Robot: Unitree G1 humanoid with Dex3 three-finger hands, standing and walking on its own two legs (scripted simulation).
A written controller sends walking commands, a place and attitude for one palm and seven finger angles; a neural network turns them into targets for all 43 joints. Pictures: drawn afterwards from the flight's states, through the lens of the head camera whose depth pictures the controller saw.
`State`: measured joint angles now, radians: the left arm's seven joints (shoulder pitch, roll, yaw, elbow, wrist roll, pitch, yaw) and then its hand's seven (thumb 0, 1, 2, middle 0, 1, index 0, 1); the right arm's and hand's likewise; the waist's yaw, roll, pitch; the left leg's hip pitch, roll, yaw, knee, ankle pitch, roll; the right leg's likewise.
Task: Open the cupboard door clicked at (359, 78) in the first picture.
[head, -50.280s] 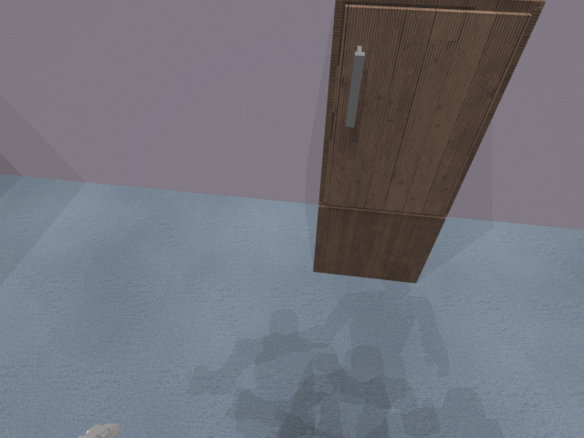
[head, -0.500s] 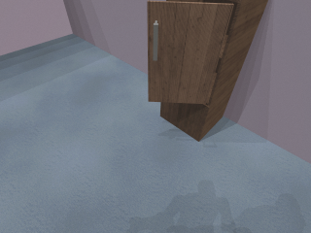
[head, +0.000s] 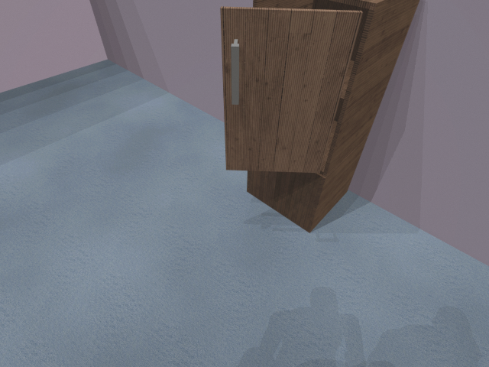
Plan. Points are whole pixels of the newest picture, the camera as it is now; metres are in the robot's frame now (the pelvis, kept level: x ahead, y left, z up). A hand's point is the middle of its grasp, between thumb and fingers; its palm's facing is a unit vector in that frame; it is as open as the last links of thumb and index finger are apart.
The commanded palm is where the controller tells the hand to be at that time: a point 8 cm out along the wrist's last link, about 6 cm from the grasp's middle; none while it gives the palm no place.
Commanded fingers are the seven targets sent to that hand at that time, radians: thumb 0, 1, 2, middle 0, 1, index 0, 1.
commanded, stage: shuffle to correct the standing spot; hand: left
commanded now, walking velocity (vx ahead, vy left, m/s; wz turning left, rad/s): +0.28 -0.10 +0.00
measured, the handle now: (235, 72) +0.90 +0.09 +0.09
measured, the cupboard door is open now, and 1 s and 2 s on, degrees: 40 40 40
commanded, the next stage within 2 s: come to a stop and stand still in 1.38 s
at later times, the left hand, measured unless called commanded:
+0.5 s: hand out of the picture +0.12 +0.21 -0.17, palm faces -0.12 -0.98 -0.13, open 16.4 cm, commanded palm none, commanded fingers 0.00 -0.50 0.30 -0.15 -0.30 -0.15 -0.30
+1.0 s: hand (200, 328) +0.25 +0.11 -0.18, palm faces +0.07 -0.98 -0.17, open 16.6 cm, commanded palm none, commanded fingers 0.00 -0.50 0.30 -0.15 -0.30 -0.15 -0.30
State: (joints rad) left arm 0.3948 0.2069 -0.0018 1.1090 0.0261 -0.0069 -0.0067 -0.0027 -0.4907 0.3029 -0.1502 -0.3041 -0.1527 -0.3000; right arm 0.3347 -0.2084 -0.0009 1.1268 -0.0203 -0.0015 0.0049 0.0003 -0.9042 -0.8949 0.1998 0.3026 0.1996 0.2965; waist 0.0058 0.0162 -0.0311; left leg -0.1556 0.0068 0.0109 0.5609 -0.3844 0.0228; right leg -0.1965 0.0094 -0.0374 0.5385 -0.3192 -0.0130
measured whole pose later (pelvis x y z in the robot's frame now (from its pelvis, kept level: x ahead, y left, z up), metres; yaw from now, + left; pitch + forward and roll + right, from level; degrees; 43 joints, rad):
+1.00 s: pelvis +0.29 -0.05 +0.00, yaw +2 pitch -1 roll -3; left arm 0.36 0.14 0.02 1.12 0.04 -0.03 0.03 -0.05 -0.55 0.27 -0.15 -0.30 -0.15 -0.30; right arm 0.27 -0.19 -0.07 1.08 -0.03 0.00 0.00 0.00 -0.91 -0.90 0.19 0.30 0.19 0.30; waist -0.01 0.03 0.02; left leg -0.45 0.11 0.12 0.98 -0.40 0.01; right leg -0.26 -0.03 -0.21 0.49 -0.21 -0.03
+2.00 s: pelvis +0.37 -0.16 +0.01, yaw +3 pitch -2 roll +2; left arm 0.32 0.20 0.04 1.06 0.04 0.03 0.04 -0.06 -0.55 0.27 -0.15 -0.30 -0.16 -0.30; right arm 0.12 -0.24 -0.07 1.01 -0.03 0.08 0.02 0.00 -0.91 -0.90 0.19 0.30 0.19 0.30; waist 0.08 0.01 0.05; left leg -0.38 0.03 0.02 0.95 -0.38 -0.04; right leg -0.32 -0.10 -0.14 0.45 -0.10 -0.03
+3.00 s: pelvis +0.40 -0.16 +0.01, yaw +2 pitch -1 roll +0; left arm 0.31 0.14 -0.03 1.17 0.01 0.01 0.03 -0.07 -0.56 0.27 -0.15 -0.30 -0.15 -0.30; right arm 0.17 -0.17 -0.01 1.13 -0.01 -0.02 -0.04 0.01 -0.93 -0.90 0.20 0.30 0.20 0.30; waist 0.03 -0.01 0.04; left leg -0.14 0.04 0.10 0.44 -0.28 -0.01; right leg -0.13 -0.03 -0.10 0.43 -0.29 0.00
